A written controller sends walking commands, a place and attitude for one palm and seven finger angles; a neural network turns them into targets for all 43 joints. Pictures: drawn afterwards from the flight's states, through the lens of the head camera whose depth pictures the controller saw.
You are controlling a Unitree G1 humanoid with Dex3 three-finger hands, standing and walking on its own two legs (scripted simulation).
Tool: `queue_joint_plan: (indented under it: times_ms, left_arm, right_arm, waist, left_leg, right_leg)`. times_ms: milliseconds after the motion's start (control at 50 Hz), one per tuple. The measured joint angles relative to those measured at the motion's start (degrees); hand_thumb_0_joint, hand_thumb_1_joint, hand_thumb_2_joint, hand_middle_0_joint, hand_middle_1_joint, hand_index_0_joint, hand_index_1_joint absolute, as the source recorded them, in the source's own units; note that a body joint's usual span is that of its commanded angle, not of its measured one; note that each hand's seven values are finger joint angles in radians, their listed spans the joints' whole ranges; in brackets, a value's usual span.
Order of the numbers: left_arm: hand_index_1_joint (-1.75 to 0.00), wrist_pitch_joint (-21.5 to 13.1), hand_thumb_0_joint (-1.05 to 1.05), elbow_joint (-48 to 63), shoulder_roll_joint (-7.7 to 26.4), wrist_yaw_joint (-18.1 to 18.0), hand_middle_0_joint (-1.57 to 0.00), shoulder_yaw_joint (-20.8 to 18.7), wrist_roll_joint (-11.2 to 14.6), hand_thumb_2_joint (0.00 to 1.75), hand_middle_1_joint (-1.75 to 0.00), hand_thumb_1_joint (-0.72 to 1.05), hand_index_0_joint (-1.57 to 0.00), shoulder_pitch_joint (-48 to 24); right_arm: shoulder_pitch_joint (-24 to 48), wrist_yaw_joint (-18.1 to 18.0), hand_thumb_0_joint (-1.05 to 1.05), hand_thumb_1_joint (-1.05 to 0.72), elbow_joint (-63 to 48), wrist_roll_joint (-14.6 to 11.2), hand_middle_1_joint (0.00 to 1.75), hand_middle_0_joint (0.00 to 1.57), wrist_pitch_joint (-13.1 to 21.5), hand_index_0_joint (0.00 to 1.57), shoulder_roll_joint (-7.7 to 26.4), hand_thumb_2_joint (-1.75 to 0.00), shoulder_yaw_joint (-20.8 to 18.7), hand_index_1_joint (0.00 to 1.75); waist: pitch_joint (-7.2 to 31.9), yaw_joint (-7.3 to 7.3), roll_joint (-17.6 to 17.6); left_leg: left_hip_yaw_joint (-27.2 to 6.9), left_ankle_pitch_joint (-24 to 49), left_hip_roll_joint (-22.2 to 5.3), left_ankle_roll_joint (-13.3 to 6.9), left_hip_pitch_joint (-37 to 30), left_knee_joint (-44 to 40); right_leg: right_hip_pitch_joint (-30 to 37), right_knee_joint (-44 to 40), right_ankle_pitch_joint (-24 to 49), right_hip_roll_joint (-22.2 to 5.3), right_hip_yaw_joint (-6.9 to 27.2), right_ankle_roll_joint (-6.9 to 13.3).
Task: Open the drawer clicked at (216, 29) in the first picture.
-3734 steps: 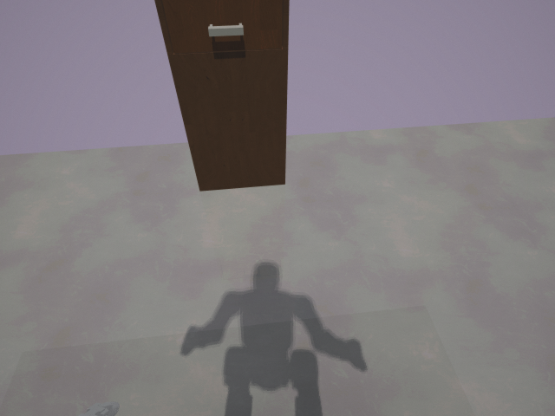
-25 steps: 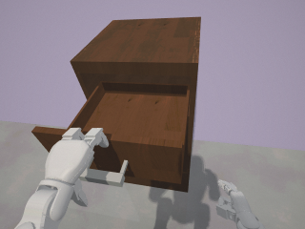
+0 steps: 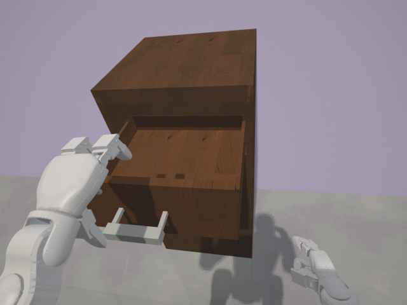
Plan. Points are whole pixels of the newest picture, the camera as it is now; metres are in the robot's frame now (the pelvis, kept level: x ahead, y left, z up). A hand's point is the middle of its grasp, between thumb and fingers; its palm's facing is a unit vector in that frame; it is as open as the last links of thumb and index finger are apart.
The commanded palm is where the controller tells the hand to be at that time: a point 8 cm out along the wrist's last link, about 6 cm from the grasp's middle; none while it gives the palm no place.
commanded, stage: draw the hand back to the body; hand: left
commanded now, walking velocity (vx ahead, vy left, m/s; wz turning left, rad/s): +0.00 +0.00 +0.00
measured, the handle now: (137, 223) +0.26 +0.19 +0.04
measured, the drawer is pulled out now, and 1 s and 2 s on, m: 0.29 0.29 0.29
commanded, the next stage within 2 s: step back with the hand held close in 1.68 s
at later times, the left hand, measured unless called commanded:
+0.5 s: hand (86, 208) +0.20 +0.22 +0.17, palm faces +0.14 -0.09 -0.99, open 13.9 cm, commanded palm +0.16 +0.22 +0.23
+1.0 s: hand (77, 187) +0.21 +0.21 +0.22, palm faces +0.40 -0.86 -0.33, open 12.8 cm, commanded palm +0.16 +0.26 +0.23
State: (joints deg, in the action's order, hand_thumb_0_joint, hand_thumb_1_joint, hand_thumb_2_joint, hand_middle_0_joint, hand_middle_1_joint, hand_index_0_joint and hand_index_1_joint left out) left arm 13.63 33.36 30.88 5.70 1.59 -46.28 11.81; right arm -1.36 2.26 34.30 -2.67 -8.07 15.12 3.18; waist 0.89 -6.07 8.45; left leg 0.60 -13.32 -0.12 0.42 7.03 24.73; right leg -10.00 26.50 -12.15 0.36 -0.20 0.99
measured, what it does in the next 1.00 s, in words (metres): stands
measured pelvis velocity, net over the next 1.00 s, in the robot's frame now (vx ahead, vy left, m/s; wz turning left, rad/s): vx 0.02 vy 0.00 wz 0.02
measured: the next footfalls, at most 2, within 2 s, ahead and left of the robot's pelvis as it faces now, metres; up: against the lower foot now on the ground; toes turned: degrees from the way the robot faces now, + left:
none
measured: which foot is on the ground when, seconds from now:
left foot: down 0.00-1.00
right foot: down 0.00-1.00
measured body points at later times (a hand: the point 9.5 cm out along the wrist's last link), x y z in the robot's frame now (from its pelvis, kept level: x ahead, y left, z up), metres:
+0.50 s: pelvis -0.01 +0.00 +0.00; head -0.03 -0.07 +0.44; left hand +0.19 +0.22 +0.22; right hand +0.24 -0.19 -0.09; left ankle +0.01 +0.13 -0.74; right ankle +0.03 -0.11 -0.74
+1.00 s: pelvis +0.02 +0.00 +0.00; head +0.01 -0.01 +0.45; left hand +0.18 +0.25 +0.24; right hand +0.22 -0.20 -0.08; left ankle +0.01 +0.13 -0.74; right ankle +0.03 -0.11 -0.74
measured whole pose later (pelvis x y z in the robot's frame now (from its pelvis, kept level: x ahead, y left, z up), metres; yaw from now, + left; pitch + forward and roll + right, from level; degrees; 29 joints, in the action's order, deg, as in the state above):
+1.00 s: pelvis +0.02 +0.00 +0.00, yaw +1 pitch -4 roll -1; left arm -7.7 39.0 18.5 -6.3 -15.2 2.3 25.1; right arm -11.8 -3.8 35.9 0.3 9.6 11.3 3.0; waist -1.6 -3.3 2.1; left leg -0.9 -16.5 -0.7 0.5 6.4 27.2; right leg -7.4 25.8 -14.1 0.9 -1.7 1.0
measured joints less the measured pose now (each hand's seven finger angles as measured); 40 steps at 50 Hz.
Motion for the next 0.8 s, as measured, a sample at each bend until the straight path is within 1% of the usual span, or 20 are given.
queue_joint_plan:
  times_ms: [40,100,160,220,300,380,460,520,580,640,700,720,740,760,780,800]
  left_arm:
    - [-1.20,0.55,0.00,-0.23,-0.56,0.41,-0.32,-0.03,0.37,0.30,-1.20,-0.50,-0.32,0.15]
    - [-1.20,0.90,0.00,-0.77,-1.44,0.85,-0.32,1.35,-0.24,0.30,-1.20,-0.50,-0.31,-0.07]
    - [-1.20,-0.45,0.00,-0.97,-1.28,0.64,-0.32,2.46,-0.85,0.30,-1.20,-0.50,-0.32,0.19]
    - [-1.20,-2.13,0.00,-1.61,-0.36,-0.24,-0.32,2.41,-1.61,0.30,-1.20,-0.50,-0.32,0.31]
    - [-1.20,-3.20,0.00,-1.88,1.13,-1.11,-0.32,-0.20,-0.50,0.30,-1.20,-0.50,-0.32,0.78]
    - [-1.20,-2.21,0.00,-2.60,1.76,-0.68,-0.32,-3.18,1.06,0.30,-1.20,-0.50,-0.32,1.30]
    - [-1.20,-1.58,0.00,-2.49,1.64,0.51,-0.32,-4.28,2.03,0.30,-1.20,-0.50,-0.31,2.96]
    - [-1.20,-2.78,0.00,-2.19,1.74,0.96,-0.32,-3.91,1.84,0.30,-1.20,-0.50,-0.31,4.40]
    - [-1.20,-4.93,0.00,-0.80,2.56,0.38,-0.32,-4.15,2.16,0.30,-1.20,-0.50,-0.32,6.31]
    - [-1.20,-7.05,0.00,0.65,3.78,-0.84,-0.32,-5.79,2.69,0.30,-1.20,-0.49,-0.32,8.34]
    - [-1.20,-7.71,0.00,1.34,4.59,-2.06,-0.32,-7.91,3.21,0.30,-1.20,-0.50,-0.32,9.22]
    - [-1.20,-8.79,0.00,1.27,3.08,-2.67,-0.32,-9.73,12.13,0.30,-1.20,-0.49,-0.32,9.22]
    - [-1.20,-10.82,-0.01,1.10,0.67,-3.77,-0.32,-11.79,21.50,0.30,-1.19,-0.49,-0.32,9.35]
    - [-1.19,-12.99,-0.01,0.86,-1.91,-5.12,-0.32,-13.36,28.32,0.30,-1.19,-0.49,-0.32,9.63]
    - [-1.19,-14.71,-0.01,0.86,-4.48,-6.26,-0.32,-14.53,33.85,0.31,-1.18,-0.48,-0.32,10.09]
    - [-1.18,-15.91,-0.01,1.17,-6.77,-7.15,-0.32,-15.29,38.14,0.31,-1.18,-0.47,-0.32,10.57]
  right_arm:
    - [0.07,0.12,0.01,-0.90,-0.06,-0.25,0.30,0.20,-0.13,0.20,0.06,-0.90,0.03,0.30]
    - [-0.09,0.19,0.01,-0.90,-0.30,-0.16,0.30,0.20,0.04,0.20,0.21,-0.90,0.03,0.30]
    - [-0.29,-0.17,0.01,-0.90,-0.26,0.08,0.30,0.20,0.43,0.20,0.09,-0.90,0.25,0.30]
    - [-0.64,-0.40,0.01,-0.90,0.15,0.47,0.30,0.20,0.91,0.20,-0.31,-0.90,0.31,0.30]
    - [-1.15,-0.59,0.01,-0.90,0.59,0.46,0.30,0.20,1.48,0.20,-0.71,-0.90,0.32,0.30]
    - [-1.29,-0.61,0.01,-0.90,0.64,0.10,0.30,0.20,1.60,0.20,-0.47,-0.90,0.26,0.30]
    - [-1.45,-0.93,0.01,-0.90,0.09,-0.11,0.30,0.20,1.82,0.20,0.23,-0.90,0.15,0.30]
    - [-1.78,-1.48,0.01,-0.90,-0.27,0.18,0.30,0.20,2.34,0.20,0.67,-0.90,-0.06,0.30]
    - [-2.40,-2.09,0.01,-0.90,-0.57,0.46,0.30,0.20,3.21,0.20,0.91,-0.90,-0.14,0.30]
    - [-3.04,-2.46,0.01,-0.90,-0.56,0.61,0.30,0.20,3.76,0.20,0.77,-0.90,-0.27,0.30]
    - [-3.44,-2.39,0.01,-0.90,-0.47,0.74,0.30,0.20,4.01,0.20,0.66,-0.90,-0.52,0.30]
    - [-3.48,-2.66,0.01,-0.90,-0.58,0.79,0.30,0.20,4.64,0.20,0.41,-0.90,-0.73,0.30]
    - [-3.45,-3.26,0.01,-0.90,-0.48,1.00,0.30,0.20,6.20,0.20,-0.09,-0.90,-0.73,0.30]
    - [-3.49,-3.86,0.01,-0.90,-0.42,1.24,0.30,0.20,7.90,0.20,-0.76,-0.90,-0.58,0.30]
    - [-3.71,-4.41,0.01,-0.90,-0.54,1.41,0.30,0.20,9.35,0.20,-1.55,-0.90,-0.42,0.30]
    - [-4.20,-4.89,0.01,-0.90,-0.72,1.53,0.30,0.20,10.62,0.20,-2.35,-0.90,-0.29,0.30]
  waist:
    - [-0.30,0.04,0.03]
    - [-0.77,-0.11,0.07]
    - [-0.95,-0.24,0.01]
    - [-0.82,-0.33,-0.14]
    - [-0.42,-0.26,-0.19]
    - [-0.45,-0.01,-0.10]
    - [-0.73,0.27,-0.06]
    - [-0.99,0.27,-0.19]
    - [-0.95,0.13,-0.44]
    - [-0.72,-0.02,-0.89]
    - [-0.60,-0.24,-1.08]
    - [-1.12,0.13,-1.02]
    - [-1.80,0.65,-1.19]
    - [-2.43,1.16,-1.60]
    - [-2.95,1.68,-2.22]
    - [-3.34,2.09,-2.97]
  left_leg:
    - [-0.08,0.12,0.02,0.04,0.27,0.17]
    - [-0.23,0.28,0.09,0.06,0.73,0.48]
    - [-0.31,0.29,0.01,0.13,1.11,0.84]
    - [-0.34,0.18,-0.13,0.25,1.13,1.02]
    - [-0.36,-0.04,-0.35,0.40,1.06,1.28]
    - [-0.46,-0.13,-0.41,0.47,1.28,1.56]
    - [-0.62,-0.15,-0.27,0.38,1.89,1.90]
    - [-0.81,-0.28,-0.14,0.27,2.28,2.25]
    - [-0.91,-0.64,-0.17,0.21,2.63,2.75]
    - [-1.00,-0.99,-0.21,0.17,2.64,3.03]
    - [-1.10,-1.36,-0.17,0.11,2.57,3.32]
    - [-1.35,-1.43,-0.15,0.03,2.35,3.42]
    - [-1.53,-1.52,-0.16,-0.03,2.13,3.55]
    - [-1.58,-1.63,-0.24,-0.05,1.99,3.65]
    - [-1.56,-1.72,-0.34,-0.03,1.84,3.63]
    - [-1.54,-1.76,-0.45,0.03,1.66,3.49]
  right_leg:
    - [-0.27,0.23,0.05,-0.02,-0.08,0.02]
    - [-0.70,0.62,0.10,-0.10,-0.23,0.09]
    - [-1.02,0.87,0.14,-0.03,-0.32,0.16]
    - [-1.03,1.00,0.07,0.11,-0.36,0.30]
    - [-0.90,1.07,-0.02,0.33,-0.38,0.44]
    - [-1.03,1.22,-0.07,0.38,-0.48,0.46]
    - [-1.52,1.49,-0.14,0.22,-0.64,0.35]
    - [-1.75,1.67,-0.27,0.09,-0.81,0.25]
    - [-1.86,1.73,-0.41,0.12,-0.92,0.19]
    - [-1.69,1.67,-0.63,0.15,-1.00,0.13]
    - [-1.42,1.62,-0.82,0.12,-1.10,0.05]
    - [-0.94,1.40,-0.82,0.09,-1.34,0.01]
    - [-0.52,1.21,-0.81,0.11,-1.53,0.01]
    - [-0.28,1.09,-0.80,0.18,-1.58,0.03]
    - [-0.11,0.95,-0.78,0.28,-1.56,0.06]
    - [0.08,0.73,-0.75,0.40,-1.54,0.09]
